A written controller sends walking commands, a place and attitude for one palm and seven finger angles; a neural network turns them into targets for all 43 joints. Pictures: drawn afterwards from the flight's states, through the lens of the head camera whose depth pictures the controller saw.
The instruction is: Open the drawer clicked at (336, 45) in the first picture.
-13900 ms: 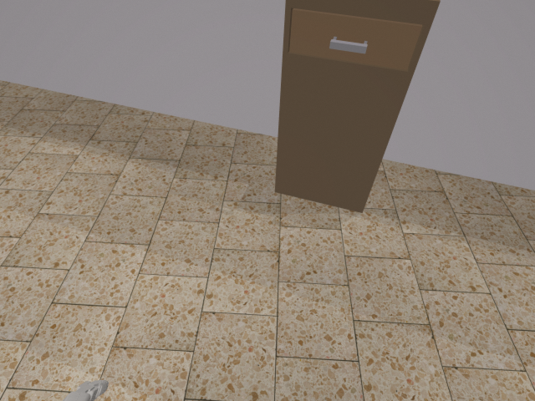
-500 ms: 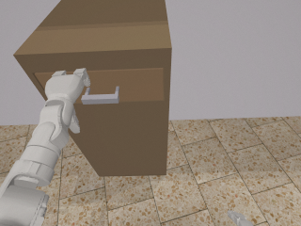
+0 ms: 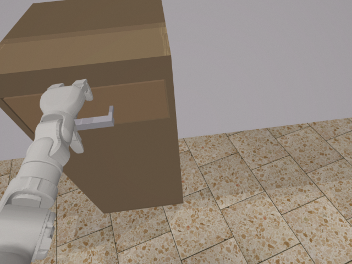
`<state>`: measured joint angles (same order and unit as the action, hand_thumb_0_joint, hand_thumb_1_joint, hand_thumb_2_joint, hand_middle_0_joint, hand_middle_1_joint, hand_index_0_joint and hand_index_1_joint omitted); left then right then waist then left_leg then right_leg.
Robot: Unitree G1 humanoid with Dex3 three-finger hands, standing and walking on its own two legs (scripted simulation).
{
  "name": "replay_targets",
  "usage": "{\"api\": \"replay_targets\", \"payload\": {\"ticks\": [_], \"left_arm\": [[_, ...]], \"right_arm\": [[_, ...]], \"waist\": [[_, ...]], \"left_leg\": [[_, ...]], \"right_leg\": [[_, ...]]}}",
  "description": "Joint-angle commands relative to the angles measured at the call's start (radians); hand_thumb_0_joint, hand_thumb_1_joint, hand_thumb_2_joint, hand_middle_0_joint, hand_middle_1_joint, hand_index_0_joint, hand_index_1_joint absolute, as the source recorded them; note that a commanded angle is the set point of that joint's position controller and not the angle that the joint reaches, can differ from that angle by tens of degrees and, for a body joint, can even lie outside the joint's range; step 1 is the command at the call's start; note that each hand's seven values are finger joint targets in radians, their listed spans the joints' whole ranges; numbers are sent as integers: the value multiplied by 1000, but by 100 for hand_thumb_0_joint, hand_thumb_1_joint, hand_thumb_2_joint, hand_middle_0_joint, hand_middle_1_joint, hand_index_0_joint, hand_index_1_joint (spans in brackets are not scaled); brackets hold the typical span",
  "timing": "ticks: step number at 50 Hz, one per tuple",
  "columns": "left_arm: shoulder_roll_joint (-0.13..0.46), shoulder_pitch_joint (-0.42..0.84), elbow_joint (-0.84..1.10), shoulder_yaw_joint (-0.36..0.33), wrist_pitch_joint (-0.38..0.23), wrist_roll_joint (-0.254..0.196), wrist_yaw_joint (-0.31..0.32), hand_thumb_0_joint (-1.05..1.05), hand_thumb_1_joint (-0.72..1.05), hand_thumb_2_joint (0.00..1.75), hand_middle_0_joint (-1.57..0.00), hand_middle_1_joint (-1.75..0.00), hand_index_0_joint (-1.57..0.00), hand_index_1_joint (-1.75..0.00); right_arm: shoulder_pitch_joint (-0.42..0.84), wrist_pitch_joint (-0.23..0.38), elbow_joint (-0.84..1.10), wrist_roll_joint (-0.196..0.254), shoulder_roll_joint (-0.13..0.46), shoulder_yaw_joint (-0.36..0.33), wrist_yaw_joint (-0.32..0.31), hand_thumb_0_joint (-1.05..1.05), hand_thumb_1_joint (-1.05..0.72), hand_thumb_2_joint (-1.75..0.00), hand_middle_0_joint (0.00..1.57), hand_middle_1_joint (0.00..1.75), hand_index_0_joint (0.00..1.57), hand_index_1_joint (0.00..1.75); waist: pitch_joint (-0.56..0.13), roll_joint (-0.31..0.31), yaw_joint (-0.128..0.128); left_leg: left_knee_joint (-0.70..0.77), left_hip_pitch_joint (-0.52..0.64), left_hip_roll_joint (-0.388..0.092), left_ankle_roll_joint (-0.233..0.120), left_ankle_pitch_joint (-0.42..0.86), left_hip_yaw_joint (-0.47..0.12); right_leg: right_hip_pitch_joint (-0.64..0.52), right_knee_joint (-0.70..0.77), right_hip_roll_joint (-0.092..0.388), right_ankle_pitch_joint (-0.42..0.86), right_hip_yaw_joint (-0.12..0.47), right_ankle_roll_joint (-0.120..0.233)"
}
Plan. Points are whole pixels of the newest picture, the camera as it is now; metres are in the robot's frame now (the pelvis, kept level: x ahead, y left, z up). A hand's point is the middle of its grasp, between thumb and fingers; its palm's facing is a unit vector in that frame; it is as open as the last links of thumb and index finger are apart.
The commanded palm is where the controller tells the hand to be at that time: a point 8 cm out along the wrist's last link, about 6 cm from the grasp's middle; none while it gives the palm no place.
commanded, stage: move the hooked fingers above the handle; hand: left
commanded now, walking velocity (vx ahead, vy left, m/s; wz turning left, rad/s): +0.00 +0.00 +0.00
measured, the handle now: (92, 117) +0.48 +0.24 +0.05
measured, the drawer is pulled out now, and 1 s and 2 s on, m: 0.00 0.00 0.00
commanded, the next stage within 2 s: none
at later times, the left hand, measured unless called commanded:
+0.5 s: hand (71, 119) +0.42 +0.25 +0.11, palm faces -0.02 -0.03 -1.00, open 13.8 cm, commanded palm +0.41 +0.25 +0.17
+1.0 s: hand (73, 125) +0.42 +0.25 +0.10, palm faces -0.08 -0.04 -1.00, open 13.8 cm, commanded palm +0.41 +0.25 +0.17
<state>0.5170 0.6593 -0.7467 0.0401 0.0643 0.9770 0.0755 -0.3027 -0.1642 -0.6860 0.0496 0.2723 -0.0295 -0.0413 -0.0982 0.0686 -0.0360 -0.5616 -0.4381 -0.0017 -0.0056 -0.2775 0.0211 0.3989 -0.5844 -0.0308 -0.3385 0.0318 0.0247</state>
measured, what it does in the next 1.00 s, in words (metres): stands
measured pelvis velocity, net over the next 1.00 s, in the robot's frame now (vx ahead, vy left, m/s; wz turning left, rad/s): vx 0.00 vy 0.01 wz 0.03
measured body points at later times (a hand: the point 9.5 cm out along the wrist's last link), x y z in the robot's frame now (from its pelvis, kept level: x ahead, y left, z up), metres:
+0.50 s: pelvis +0.00 +0.01 +0.00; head +0.03 -0.01 +0.45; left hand +0.42 +0.25 +0.17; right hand +0.13 -0.24 -0.13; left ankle +0.00 +0.12 -0.73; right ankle -0.03 -0.10 -0.73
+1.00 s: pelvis +0.00 +0.01 +0.00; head +0.03 -0.01 +0.45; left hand +0.41 +0.25 +0.15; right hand +0.10 -0.26 -0.13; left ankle +0.00 +0.12 -0.73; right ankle -0.03 -0.10 -0.73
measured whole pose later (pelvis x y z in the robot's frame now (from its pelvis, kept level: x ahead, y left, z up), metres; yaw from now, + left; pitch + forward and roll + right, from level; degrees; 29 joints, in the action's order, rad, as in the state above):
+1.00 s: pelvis +0.00 +0.01 +0.00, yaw +2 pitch +7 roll +0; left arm 0.50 0.63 -0.66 0.13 0.06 0.95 -0.02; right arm -0.29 -0.16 -0.67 0.05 0.27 -0.04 -0.05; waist -0.09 0.05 -0.01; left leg -0.57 -0.41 0.02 -0.02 -0.29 0.00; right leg 0.35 -0.58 -0.01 -0.35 0.01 0.02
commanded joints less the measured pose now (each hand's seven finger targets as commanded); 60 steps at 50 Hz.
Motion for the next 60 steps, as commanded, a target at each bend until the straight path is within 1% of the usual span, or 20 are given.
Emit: {"api": "replay_targets", "payload": {"ticks": [1, 3, 7, 10, 12, 16, 17, 18, 20, 24, 27, 31, 33, 35, 37, 42, 47, 52, 56, 60], "left_arm": [[292, 341, 261, -87, -23, -20, -20, 0, -50, 30, -30, -120, -30, -120], [295, 362, 311, -88, -61, -18, -29, 0, -50, 30, -30, -120, -30, -120], [283, 412, 346, -84, -122, -19, -14, 0, -50, 30, -30, -120, -30, -120], [311, 453, 338, -108, -129, -16, 17, 0, -50, 30, -30, -120, -30, -120], [287, 470, 316, -90, -114, -8, 37, 0, -50, 30, -30, -120, -30, -120], [245, 458, 249, -52, -66, -6, 36, 0, -50, 30, -30, -120, -30, -120], [191, 476, 249, 0, -51, -12, 28, 0, -50, 30, -30, -120, -30, -120], [207, 483, 239, -11, -44, -8, 22, 0, -50, 30, -30, -120, -30, -120], [148, 464, 248, 37, -31, -16, -2, 0, -50, 30, -30, -120, -30, -120], [151, 473, 252, 35, -34, -17, -29, 0, -50, 30, -30, -120, -30, -120], [198, 501, 239, -11, -56, -5, -16, 0, -50, 30, -30, -120, -30, -120], [311, 525, 284, -128, -84, 13, 47, 0, -50, 30, -30, -120, -30, -120], [308, 497, 255, -139, -67, 17, 74, 0, -50, 30, -30, -120, -30, -120], [353, 468, 232, -181, -45, 24, 91, 0, -50, 30, -30, -120, -30, -120], [289, 422, 209, -120, -6, 24, 84, 0, -50, 30, -30, -120, -30, -120], [211, 382, 227, -27, 37, -2, 5, 0, -50, 30, -30, -120, -30, -120], [143, 454, 331, 56, -27, -27, -58, 0, -50, 30, -30, -120, -30, -120], [276, 529, 344, -69, -109, -16, -10, 0, -50, 30, -30, -120, -30, -120], [361, 521, 255, -161, -94, 6, 65, 0, -50, 30, -30, -120, -30, -120], [315, 442, 141, -119, -10, 18, 71, 0, -50, 30, -30, -120, -30, -120]], "right_arm": [[61, 38, 160, -1, 138, -49, -22, 0, -90, -90, 20, 30, 20, 30], [61, 38, 156, -4, 130, -51, -29, 0, -90, -90, 20, 30, 20, 30], [57, 47, 141, -3, 119, -55, -33, 0, -90, -90, 20, 30, 20, 30], [48, 51, 124, -6, 120, -57, -29, 0, -90, -90, 20, 30, 20, 30], [59, 54, 120, -3, 114, -55, -23, 0, -90, -90, 20, 30, 20, 30], [64, 51, 120, -2, 121, -54, -13, 0, -90, -90, 20, 30, 20, 30], [70, 50, 125, -2, 119, -52, -11, 0, -90, -90, 20, 30, 20, 30], [66, 48, 123, -3, 122, -53, -9, 0, -90, -90, 20, 30, 20, 30], [68, 44, 137, -5, 121, -53, -7, 0, -90, -90, 20, 30, 20, 30], [72, 35, 149, -7, 119, -45, -10, 0, -90, -90, 20, 30, 20, 30], [65, 33, 144, -9, 116, -42, -13, 0, -90, -90, 20, 30, 20, 30], [49, 38, 141, -18, 110, -44, -9, 0, -90, -90, 20, 30, 20, 30], [50, 39, 138, -17, 104, -42, -8, 0, -90, -90, 20, 30, 20, 30], [52, 39, 132, -19, 110, -44, -6, 0, -90, -90, 20, 30, 20, 30], [56, 40, 136, -13, 111, -45, -2, 0, -90, -90, 20, 30, 20, 30], [56, 32, 148, 0, 131, -51, -1, 0, -90, -90, 20, 30, 20, 30], [62, 39, 151, -1, 122, -50, -19, 0, -90, -90, 20, 30, 20, 30], [45, 48, 129, -6, 114, -50, -29, 0, -90, -90, 20, 30, 20, 30], [54, 52, 115, -8, 111, -43, -24, 0, -90, -90, 20, 30, 20, 30], [68, 48, 121, -9, 119, -40, -14, 0, -90, -90, 20, 30, 20, 30]], "waist": [[-319, -135, 30], [-319, -99, 24], [-276, -44, 9], [-295, -6, 10], [-289, 10, 8], [-300, -29, 6], [-289, -25, -4], [-287, -32, -3], [-310, -51, -7], [-290, -71, 0], [-289, -59, 10], [-386, -14, 47], [-368, -21, 50], [-381, -50, 61], [-362, -44, 51], [-310, -100, 15], [-273, -61, -17], [-316, -6, 11], [-323, 7, 38], [-329, -32, 43]], "left_leg": [[27, 130, 41, -61, 323, 33], [17, 158, 45, -64, 340, 30], [12, 189, 45, -60, 312, 14], [3, 205, 44, -53, 323, 9], [1, 212, 43, -48, 323, 6], [0, 218, 39, -43, 339, 2], [0, 225, 37, -44, 334, 3], [1, 226, 34, -41, 335, -3], [-3, 246, 34, -44, 362, -3], [1, 231, 34, -45, 340, -10], [0, 220, 33, -43, 344, -18], [-12, 230, 31, -39, 417, -20], [-8, 205, 30, -36, 418, -14], [-1, 179, 30, -34, 419, -8], [3, 184, 27, -36, 422, 2], [13, 196, 25, -49, 376, 6], [13, 245, 31, -54, 335, -12], [1, 242, 40, -49, 339, -18], [2, 186, 40, -38, 341, -9], [7, 156, 37, -34, 355, 12]], "right_leg": [[-226, 67, 18, 504, -14, -13], [-211, 64, 17, 527, -9, -12], [-133, 72, 7, 410, -16, -1], [-114, 67, 4, 368, -23, 8], [-87, 60, 2, 354, -32, 11], [-80, 54, 1, 352, -43, 12], [-65, 57, 2, 347, -45, 10], [-59, 56, 1, 339, -48, 12], [-72, 57, 2, 355, -48, 13], [-68, 56, 2, 344, -48, 12], [-60, 44, -1, 328, -48, 18], [-110, 18, -4, 371, -45, 24], [-117, 16, -6, 379, -50, 23], [-159, 21, -5, 390, -48, 21], [-145, 24, -4, 408, -50, 17], [-131, 55, -2, 393, -46, 7], [-75, 73, -2, 345, -42, 7], [-88, 56, -3, 333, -36, 18], [-106, 41, -2, 332, -39, 21], [-143, 42, 0, 372, -43, 16]]}}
